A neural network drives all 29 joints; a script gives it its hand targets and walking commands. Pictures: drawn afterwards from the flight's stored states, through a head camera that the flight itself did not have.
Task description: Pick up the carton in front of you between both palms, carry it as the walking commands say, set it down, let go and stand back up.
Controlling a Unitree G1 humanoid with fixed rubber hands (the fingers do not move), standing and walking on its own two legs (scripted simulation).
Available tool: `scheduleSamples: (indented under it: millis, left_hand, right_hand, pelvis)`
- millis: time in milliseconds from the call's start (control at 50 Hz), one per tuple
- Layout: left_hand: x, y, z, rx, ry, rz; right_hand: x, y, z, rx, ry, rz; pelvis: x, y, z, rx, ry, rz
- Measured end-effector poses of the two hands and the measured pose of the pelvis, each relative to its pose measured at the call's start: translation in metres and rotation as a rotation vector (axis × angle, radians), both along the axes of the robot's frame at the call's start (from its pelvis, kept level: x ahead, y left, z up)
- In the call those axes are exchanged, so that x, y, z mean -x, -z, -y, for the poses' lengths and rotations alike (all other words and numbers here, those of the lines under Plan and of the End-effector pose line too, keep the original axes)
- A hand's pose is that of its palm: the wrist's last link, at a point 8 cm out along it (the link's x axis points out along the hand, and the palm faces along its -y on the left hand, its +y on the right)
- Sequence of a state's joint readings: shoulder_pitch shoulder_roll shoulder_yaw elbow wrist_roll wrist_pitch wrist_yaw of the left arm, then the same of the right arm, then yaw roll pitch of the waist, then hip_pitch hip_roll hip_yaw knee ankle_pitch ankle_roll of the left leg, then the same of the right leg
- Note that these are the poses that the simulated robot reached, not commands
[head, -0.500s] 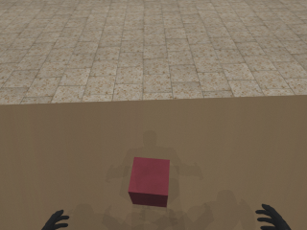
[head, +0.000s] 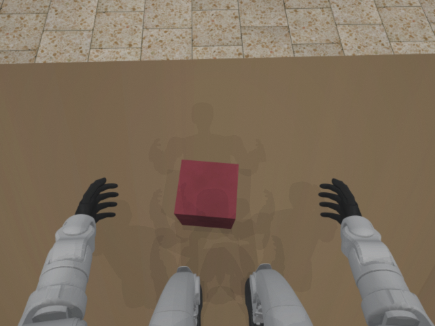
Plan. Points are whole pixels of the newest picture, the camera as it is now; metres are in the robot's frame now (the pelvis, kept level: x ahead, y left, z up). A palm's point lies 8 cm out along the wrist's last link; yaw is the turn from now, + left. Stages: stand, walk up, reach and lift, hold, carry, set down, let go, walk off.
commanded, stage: reach and lift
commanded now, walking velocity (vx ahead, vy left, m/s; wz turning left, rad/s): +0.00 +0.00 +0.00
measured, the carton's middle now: (208, 196) +0.47 +0.04 -0.59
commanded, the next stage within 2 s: none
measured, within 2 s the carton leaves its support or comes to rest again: neither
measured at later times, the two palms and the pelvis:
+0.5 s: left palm (126, 144) +0.49 +0.23 -0.14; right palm (287, 156) +0.44 -0.16 -0.15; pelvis -0.07 +0.02 -0.06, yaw -1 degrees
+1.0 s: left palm (147, 179) +0.47 +0.23 -0.37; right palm (268, 183) +0.45 -0.16 -0.37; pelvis -0.07 +0.00 -0.21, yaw -2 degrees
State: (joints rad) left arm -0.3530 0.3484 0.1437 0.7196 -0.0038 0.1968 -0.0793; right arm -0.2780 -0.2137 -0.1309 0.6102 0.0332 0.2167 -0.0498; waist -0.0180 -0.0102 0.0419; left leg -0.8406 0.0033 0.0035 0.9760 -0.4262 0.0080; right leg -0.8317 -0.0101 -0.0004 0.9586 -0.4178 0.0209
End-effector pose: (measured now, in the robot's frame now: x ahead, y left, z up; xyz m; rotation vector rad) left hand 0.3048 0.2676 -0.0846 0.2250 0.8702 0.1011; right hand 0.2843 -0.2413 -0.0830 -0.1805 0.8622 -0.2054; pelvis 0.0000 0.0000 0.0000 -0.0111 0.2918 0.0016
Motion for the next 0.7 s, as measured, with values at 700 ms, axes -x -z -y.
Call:
scheduleSamples:
  millis: [700]
  left_hand:
    - [-0.198, 0.117, 0.047, 0.156, 0.035, 0.190]
  right_hand:
    - [-0.172, 0.123, -0.088, -0.106, 0.097, 0.204]
  pelvis:
    - [0.048, 0.079, -0.017, 0.041, -0.005, -0.527]
